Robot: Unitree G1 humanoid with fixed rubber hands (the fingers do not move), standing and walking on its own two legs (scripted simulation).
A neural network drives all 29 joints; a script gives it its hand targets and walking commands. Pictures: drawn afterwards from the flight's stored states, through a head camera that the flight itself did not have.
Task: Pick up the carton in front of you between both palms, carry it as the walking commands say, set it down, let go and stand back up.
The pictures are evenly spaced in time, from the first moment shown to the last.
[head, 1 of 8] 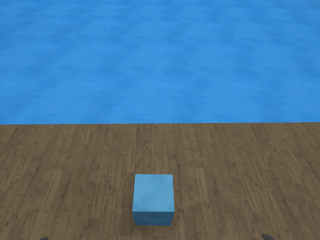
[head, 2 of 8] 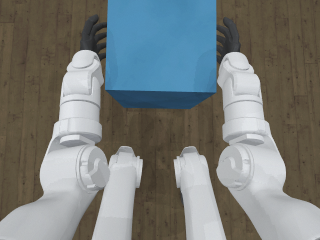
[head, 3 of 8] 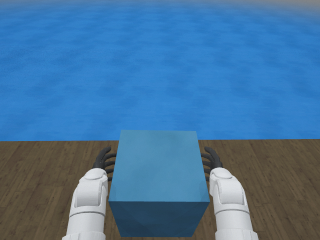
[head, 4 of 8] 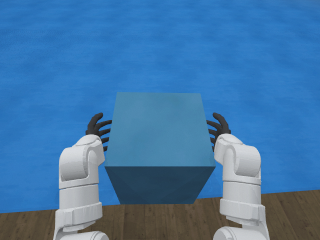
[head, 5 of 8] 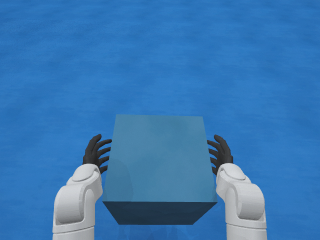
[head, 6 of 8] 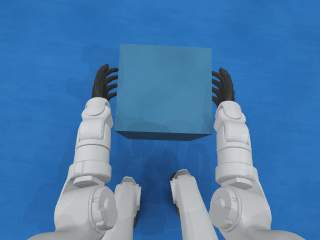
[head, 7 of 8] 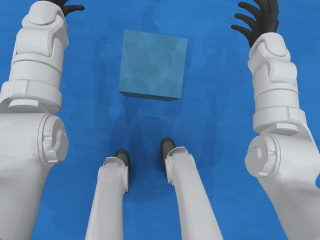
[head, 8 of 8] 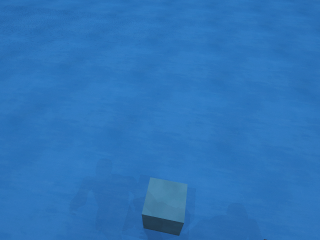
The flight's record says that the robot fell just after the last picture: no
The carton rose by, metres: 0.68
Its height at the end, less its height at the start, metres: -0.14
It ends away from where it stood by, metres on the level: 2.11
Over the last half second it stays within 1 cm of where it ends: yes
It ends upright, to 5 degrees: yes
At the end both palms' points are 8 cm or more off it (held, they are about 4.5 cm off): yes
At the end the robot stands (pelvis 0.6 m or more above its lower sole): yes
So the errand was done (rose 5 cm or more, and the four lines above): yes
